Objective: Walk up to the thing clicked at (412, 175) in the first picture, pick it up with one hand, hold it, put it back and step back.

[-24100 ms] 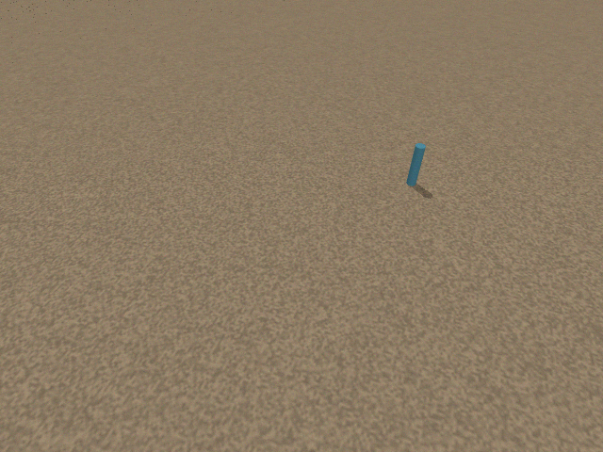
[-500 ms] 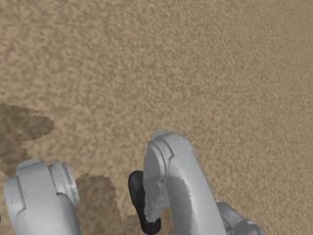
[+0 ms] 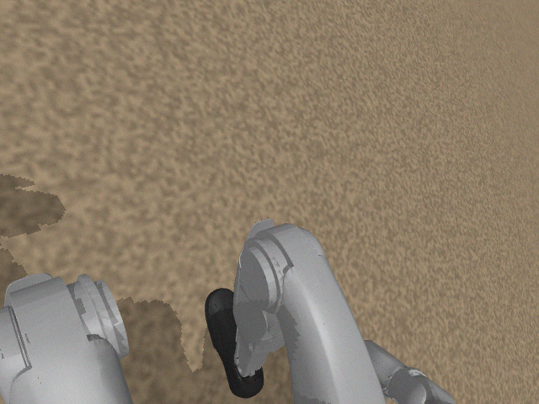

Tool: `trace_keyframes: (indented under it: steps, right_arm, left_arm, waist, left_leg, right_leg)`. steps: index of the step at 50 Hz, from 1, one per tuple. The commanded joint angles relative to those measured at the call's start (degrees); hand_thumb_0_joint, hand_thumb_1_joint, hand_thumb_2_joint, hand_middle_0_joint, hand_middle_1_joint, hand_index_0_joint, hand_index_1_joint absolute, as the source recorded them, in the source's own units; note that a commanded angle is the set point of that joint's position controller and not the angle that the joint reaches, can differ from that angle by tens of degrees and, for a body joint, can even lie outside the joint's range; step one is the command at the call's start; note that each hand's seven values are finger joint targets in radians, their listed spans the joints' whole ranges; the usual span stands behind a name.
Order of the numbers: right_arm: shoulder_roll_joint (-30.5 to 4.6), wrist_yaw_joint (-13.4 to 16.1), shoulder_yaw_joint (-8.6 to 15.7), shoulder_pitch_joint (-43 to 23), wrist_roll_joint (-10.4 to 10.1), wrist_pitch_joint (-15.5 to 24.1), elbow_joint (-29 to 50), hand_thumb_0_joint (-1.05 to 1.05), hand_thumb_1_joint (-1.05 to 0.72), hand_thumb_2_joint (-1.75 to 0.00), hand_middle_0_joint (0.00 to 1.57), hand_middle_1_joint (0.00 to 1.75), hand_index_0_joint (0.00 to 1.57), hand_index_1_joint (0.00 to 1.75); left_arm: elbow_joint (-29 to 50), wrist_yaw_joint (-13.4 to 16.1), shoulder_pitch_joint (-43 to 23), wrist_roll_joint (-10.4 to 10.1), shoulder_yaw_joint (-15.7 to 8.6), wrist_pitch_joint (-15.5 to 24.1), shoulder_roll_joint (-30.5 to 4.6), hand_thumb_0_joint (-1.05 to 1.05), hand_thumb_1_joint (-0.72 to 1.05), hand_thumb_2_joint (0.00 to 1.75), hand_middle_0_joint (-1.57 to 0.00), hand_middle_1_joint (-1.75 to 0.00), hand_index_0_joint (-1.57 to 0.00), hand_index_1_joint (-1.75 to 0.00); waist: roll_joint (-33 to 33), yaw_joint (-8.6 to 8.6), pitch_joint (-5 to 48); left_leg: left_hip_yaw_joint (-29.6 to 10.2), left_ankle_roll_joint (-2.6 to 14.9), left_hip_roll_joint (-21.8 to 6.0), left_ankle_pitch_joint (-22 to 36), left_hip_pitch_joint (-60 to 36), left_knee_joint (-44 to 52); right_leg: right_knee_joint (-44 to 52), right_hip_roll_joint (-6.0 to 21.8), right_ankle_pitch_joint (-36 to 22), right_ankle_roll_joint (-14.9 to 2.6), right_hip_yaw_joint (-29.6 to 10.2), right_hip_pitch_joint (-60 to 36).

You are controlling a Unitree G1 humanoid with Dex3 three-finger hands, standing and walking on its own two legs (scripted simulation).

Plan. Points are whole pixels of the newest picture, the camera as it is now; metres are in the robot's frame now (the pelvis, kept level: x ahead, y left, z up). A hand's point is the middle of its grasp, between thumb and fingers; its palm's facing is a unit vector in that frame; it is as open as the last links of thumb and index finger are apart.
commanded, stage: lower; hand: left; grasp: from the side
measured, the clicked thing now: out of the picture +0.47 +0.30 -0.17
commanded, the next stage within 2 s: loosen in 0.02 s
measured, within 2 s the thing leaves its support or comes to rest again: rests again in 0.06 s
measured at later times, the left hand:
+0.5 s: hand out of the picture +0.48 +0.28 -0.16, palm faces +0.32 -0.95 +0.00, open 9.1 cm
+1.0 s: hand out of the picture +0.48 +0.32 -0.13, palm faces +0.40 -0.92 -0.01, open 16.5 cm
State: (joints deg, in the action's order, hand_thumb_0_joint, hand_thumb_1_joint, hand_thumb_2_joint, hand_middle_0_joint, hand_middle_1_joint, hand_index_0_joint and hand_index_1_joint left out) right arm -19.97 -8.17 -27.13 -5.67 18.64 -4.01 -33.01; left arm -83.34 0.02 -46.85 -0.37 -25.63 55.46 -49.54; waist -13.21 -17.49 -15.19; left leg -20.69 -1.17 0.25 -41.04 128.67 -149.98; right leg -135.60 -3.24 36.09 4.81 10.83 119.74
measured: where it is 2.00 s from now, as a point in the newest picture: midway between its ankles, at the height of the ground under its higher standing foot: (171, 403)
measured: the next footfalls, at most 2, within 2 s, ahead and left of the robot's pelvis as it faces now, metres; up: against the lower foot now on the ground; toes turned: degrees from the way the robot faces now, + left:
none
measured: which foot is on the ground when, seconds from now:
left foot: down 0.00-1.00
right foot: down 0.00-1.00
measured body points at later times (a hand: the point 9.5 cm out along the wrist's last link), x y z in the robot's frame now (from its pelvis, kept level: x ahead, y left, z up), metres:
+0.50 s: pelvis +0.00 +0.00 +0.00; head +0.24 +0.19 +0.33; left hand +0.45 +0.33 -0.15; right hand +0.14 -0.25 -0.04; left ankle +0.07 +0.12 -0.26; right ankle +0.14 -0.14 -0.26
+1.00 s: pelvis +0.00 +0.00 +0.01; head +0.24 +0.19 +0.33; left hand +0.45 +0.37 -0.13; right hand +0.14 -0.25 -0.04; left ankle +0.07 +0.12 -0.26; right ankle +0.14 -0.14 -0.26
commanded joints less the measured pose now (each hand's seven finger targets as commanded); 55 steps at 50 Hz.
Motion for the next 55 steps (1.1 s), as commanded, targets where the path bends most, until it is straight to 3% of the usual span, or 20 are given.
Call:
trace_keyframes:
  steps: [1, 6, 7, 11, 14, 17, 19, 20, 27, 29, 34, 37, 38, 40, 42, 47, 50, 53, 54, 55]
  right_arm:
    - [-20.7, 1.1, 5.92, 3.94, 0.59, -0.81, 0.24, 0.0, -0.89, -0.9, 0.2, 0.3, 0.2, 0.3]
    - [-20.71, 1.16, 5.44, 3.08, 1.0, -1.03, 0.35, 0.0, -0.88, -0.9, 0.2, 0.3, 0.2, 0.3]
    - [-20.73, 1.13, 5.23, 3.0, 1.01, -1.02, 0.23, 0.0, -0.9, -0.89, 0.2, 0.3, 0.2, 0.3]
    - [-20.91, 1.1, 5.11, 2.86, 1.24, -1.07, 0.43, 0.0, -0.9, -0.89, 0.2, 0.3, 0.2, 0.3]
    - [-21.09, 1.06, 5.09, 2.35, 1.25, -0.8, 0.54, 0.0, -0.91, -0.89, 0.2, 0.3, 0.2, 0.3]
    - [-20.91, 1.2, 5.02, 2.34, 1.24, -0.92, 0.4, 0.0, -0.91, -0.9, 0.2, 0.3, 0.2, 0.3]
    - [-20.61, 1.3, 4.87, 2.09, 1.31, -1.1, 0.49, 0.0, -0.9, -0.89, 0.2, 0.3, 0.2, 0.3]
    - [-20.76, 1.29, 4.94, 2.24, 1.28, -1.23, 0.39, 0.0, -0.91, -0.9, 0.2, 0.3, 0.2, 0.3]
    - [-20.95, 1.25, 4.94, 1.9, 0.77, -1.31, 1.51, 0.0, -0.91, -0.9, 0.2, 0.3, 0.2, 0.3]
    - [-20.99, 1.14, 4.75, 1.99, 0.83, -1.18, 1.57, 0.0, -0.91, -0.9, 0.2, 0.3, 0.2, 0.3]
    - [-20.94, 1.22, 4.68, 2.12, 1.02, -1.09, 1.27, 0.0, -0.9, -0.9, 0.2, 0.3, 0.2, 0.3]
    - [-21.1, 1.29, 4.38, 1.88, 1.09, -0.97, 1.41, 0.0, -0.89, -0.9, 0.2, 0.3, 0.2, 0.3]
    - [-20.97, 1.24, 4.4, 1.92, 1.1, -1.01, 1.25, 0.0, -0.89, -0.9, 0.2, 0.3, 0.2, 0.3]
    - [-21.1, 1.43, 4.42, 1.88, 1.09, -1.03, 1.42, 0.0, -0.89, -0.9, 0.2, 0.3, 0.2, 0.3]
    - [-21.13, 1.68, 4.49, 2.13, 1.12, -1.46, 1.2, 0.0, -0.9, -0.9, 0.2, 0.3, 0.2, 0.3]
    - [-20.81, 2.18, 6.41, 3.63, 0.24, -3.01, 1.54, 0.0, -0.91, -0.9, 0.2, 0.3, 0.2, 0.3]
    - [-20.78, 2.73, 8.84, 5.56, -1.16, -3.63, 2.18, 0.0, -0.91, -0.9, 0.2, 0.3, 0.2, 0.3]
    - [-19.43, 3.25, 10.55, 7.44, -3.49, -3.69, 1.91, 0.0, -0.91, -0.9, 0.2, 0.3, 0.2, 0.3]
    - [-19.21, 3.48, 11.27, 8.25, -4.15, -3.45, 1.52, 0.0, -0.9, -0.9, 0.2, 0.3, 0.2, 0.3]
    - [-18.97, 3.69, 11.65, 8.42, -4.94, -3.36, 1.8, 0.0, -0.89, -0.9, 0.2, 0.3, 0.2, 0.3]
  left_arm:
    - [9.74, 0.65, -16.9, -0.8, -0.14, 5.64, -8.03, 0.0, 0.58, 1.27, -1.35, -1.4, -1.36, -1.39]
    - [9.01, 0.97, -17.13, 0.18, 0.76, 6.17, -8.7, 0.0, 0.59, 1.28, -1.34, -1.4, -1.35, -1.39]
    - [8.62, 1.14, -16.99, 0.45, 0.81, 6.22, -9.3, 0.0, 0.56, 1.2, -1.37, -1.34, -1.38, -1.33]
    - [10.67, 1.35, -17.86, -0.51, -0.01, 6.75, -9.45, 0.0, 0.38, 0.88, -1.15, -1.03, -1.16, -1.01]
    - [10.59, 1.18, -17.68, -1.69, -0.57, 7.05, -8.61, 0.0, 0.25, 0.67, -1.06, -0.91, -1.08, -0.89]
    - [9.36, 0.85, -17.29, -0.98, 0.52, 6.68, -8.38, 0.0, 0.04, 0.53, -0.83, -0.7, -0.84, -0.69]
    - [9.77, 0.63, -16.84, -0.45, 1.22, 6.5, -8.37, 0.0, -0.01, 0.42, -0.7, -0.56, -0.7, -0.55]
    - [8.84, 0.55, -17.4, -0.21, 1.72, 6.32, -8.05, 0.0, -0.03, 0.37, -0.68, -0.52, -0.68, -0.51]
    - [5.44, 0.36, -14.17, -1.46, 0.15, 5.57, -7.71, 0.0, -0.21, 0.25, -0.54, -0.36, -0.53, -0.36]
    - [5.65, 0.21, -15.7, -1.47, 1.08, 6.01, -7.13, 0.0, -0.21, 0.23, -0.5, -0.32, -0.49, -0.32]
    - [6.91, -0.26, -16.44, -1.14, 1.63, 6.78, -7.7, 0.0, -0.25, 0.13, -0.34, -0.18, -0.33, -0.17]
    - [6.82, 0.13, -16.98, -1.83, 0.07, 7.34, -9.02, 0.0, -0.31, 0.1, -0.17, -0.08, -0.16, -0.08]
    - [7.23, 0.28, -16.15, -2.16, -0.76, 7.51, -9.45, 0.0, -0.33, 0.06, -0.12, -0.03, -0.11, -0.03]
    - [9.01, 0.3, -16.35, -2.54, -2.68, 7.63, -11.84, 0.0, -0.36, 0.05, -0.09, 0.0, -0.08, -0.01]
    - [11.97, 0.1, -16.79, -1.88, -4.45, 7.46, -15.51, 0.0, -0.39, 0.03, -0.08, 0.0, -0.06, 0.0]
    - [19.72, -2.13, -13.89, -0.45, -8.28, 4.31, -20.74, 0.0, -0.43, 0.02, -0.08, 0.0, -0.06, 0.0]
    - [23.81, -5.41, -11.04, -1.95, -9.03, 0.66, -18.75, 0.0, -0.46, 0.0, -0.07, 0.0, -0.06, 0.0]
    - [21.67, -9.3, -8.02, -3.85, -4.23, -4.91, -10.91, 0.0, -0.48, 0.0, -0.06, 0.0, -0.06, 0.0]
    - [23.0, -10.22, -8.18, -4.28, -3.28, -6.49, -9.93, 0.0, -0.49, 0.0, -0.07, 0.0, -0.07, 0.0]
    - [20.05, -11.26, -7.15, -4.55, -1.19, -8.13, -7.26, 0.0, -0.49, 0.01, -0.06, 0.0, -0.06, 0.0]
  waist:
    - [33.31, -7.03, 34.35]
    - [34.22, -7.31, 33.02]
    - [34.45, -7.39, 32.62]
    - [35.08, -7.24, 34.19]
    - [35.15, -7.44, 34.01]
    - [34.15, -7.92, 33.29]
    - [34.85, -7.5, 32.81]
    - [34.76, -8.11, 32.14]
    - [30.76, -6.94, 30.79]
    - [31.19, -8.04, 30.6]
    - [32.66, -8.04, 31.8]
    - [32.81, -7.96, 32.15]
    - [32.85, -7.16, 32.25]
    - [33.52, -6.43, 33.0]
    - [36.55, -5.22, 34.37]
    - [43.08, -2.38, 39.85]
    - [43.42, -1.14, 43.47]
    - [38.21, -1.59, 41.11]
    - [36.99, -1.32, 40.6]
    - [34.18, -2.4, 39.0]
  left_leg:
    - [5.24, -0.42, -3.98, 10.19, -26.19, 18.61]
    - [4.93, -0.64, -4.15, 9.6, -26.38, 18.93]
    - [4.89, -0.68, -4.15, 9.67, -26.2, 19.03]
    - [4.65, -0.77, -4.3, 11.45, -27.74, 18.89]
    - [4.33, -0.87, -4.41, 10.85, -28.09, 19.06]
    - [4.65, -0.64, -4.33, 10.64, -26.61, 18.69]
    - [4.69, -0.75, -4.4, 11.27, -27.35, 18.97]
    - [4.48, -0.73, -4.39, 10.56, -26.84, 19.16]
    - [4.38, -0.19, -4.12, 6.79, -24.1, 19.64]
    - [3.74, -0.28, -4.11, 6.57, -24.0, 19.95]
    - [3.71, -0.53, -4.21, 8.75, -26.23, 19.56]
    - [3.81, -0.51, -4.19, 9.21, -26.26, 19.06]
    - [4.25, -0.4, -4.16, 9.49, -26.02, 18.9]
    - [4.69, -0.31, -4.19, 9.28, -25.77, 18.88]
    - [4.86, -0.66, -4.45, 10.58, -27.49, 19.48]
    - [5.59, -1.51, -4.97, 14.93, -32.93, 21.6]
    - [6.66, -1.42, -4.82, 16.27, -33.14, 22.6]
    - [7.23, -0.45, -4.4, 11.59, -27.84, 23.63]
    - [7.49, -0.15, -4.3, 11.09, -26.75, 23.46]
    - [7.55, 0.36, -4.15, 9.8, -24.53, 23.37]
  right_leg:
    - [8.43, -1.9, -12.89, -4.72, 7.8, -16.59]
    - [8.44, -2.05, -12.35, -4.77, 8.26, -16.23]
    - [8.36, -2.02, -12.33, -4.89, 8.22, -16.2]
    - [8.07, -2.13, -13.74, -4.79, 8.04, -17.19]
    - [8.22, -2.19, -13.5, -4.68, 8.16, -16.98]
    - [8.7, -2.3, -13.24, -4.72, 8.25, -16.94]
    - [8.76, -2.33, -13.61, -4.8, 8.17, -16.55]
    - [8.72, -2.22, -12.98, -4.81, 8.45, -16.01]
    - [9.73, -2.44, -10.26, -4.84, 8.44, -15.69]
    - [9.39, -2.46, -10.21, -4.81, 8.92, -15.22]
    - [9.24, -2.44, -11.92, -4.79, 8.7, -15.84]
    - [9.32, -2.5, -12.24, -4.76, 8.66, -16.19]
    - [9.39, -2.47, -12.46, -4.77, 8.31, -16.91]
    - [9.66, -2.47, -12.3, -4.76, 8.04, -17.64]
    - [9.07, -2.27, -12.75, -4.89, 7.87, -17.38]
    - [8.17, -1.81, -14.27, -5.52, 6.97, -16.91]
    - [8.68, -1.45, -15.31, -5.64, 5.97, -18.25]
    - [9.98, -1.28, -12.02, -5.68, 5.51, -15.47]
    - [10.49, -1.33, -12.02, -5.69, 5.31, -14.87]
    - [10.92, -1.22, -11.28, -5.54, 5.35, -14.21]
